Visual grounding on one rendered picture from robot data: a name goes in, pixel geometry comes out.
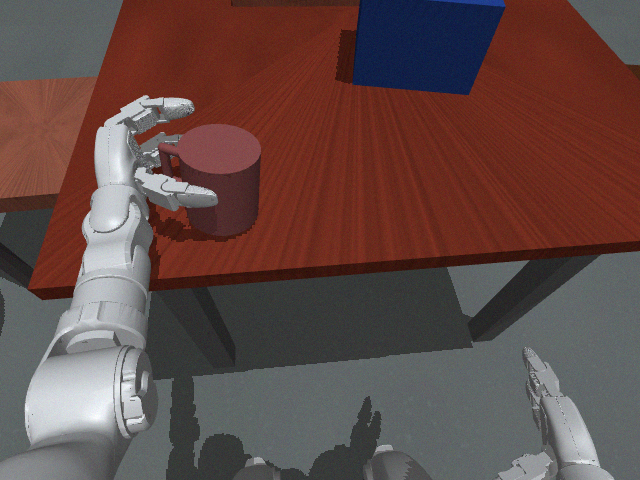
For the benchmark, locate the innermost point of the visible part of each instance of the table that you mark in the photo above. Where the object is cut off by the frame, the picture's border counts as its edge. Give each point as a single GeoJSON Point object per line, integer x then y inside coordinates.
{"type": "Point", "coordinates": [540, 162]}

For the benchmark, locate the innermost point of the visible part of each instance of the right robot hand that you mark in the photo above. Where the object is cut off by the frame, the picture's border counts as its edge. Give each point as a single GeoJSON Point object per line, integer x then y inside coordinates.
{"type": "Point", "coordinates": [566, 439]}

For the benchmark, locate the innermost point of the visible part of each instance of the right robot arm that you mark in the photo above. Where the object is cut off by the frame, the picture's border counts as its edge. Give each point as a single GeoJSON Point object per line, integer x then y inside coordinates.
{"type": "Point", "coordinates": [583, 472]}

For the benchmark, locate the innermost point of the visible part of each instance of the left robot arm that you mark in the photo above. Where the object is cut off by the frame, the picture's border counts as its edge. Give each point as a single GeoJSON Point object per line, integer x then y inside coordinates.
{"type": "Point", "coordinates": [93, 391]}

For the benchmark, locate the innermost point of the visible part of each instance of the left robot hand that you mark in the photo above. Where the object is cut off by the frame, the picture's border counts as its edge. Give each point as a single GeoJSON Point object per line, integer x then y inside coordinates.
{"type": "Point", "coordinates": [118, 159]}

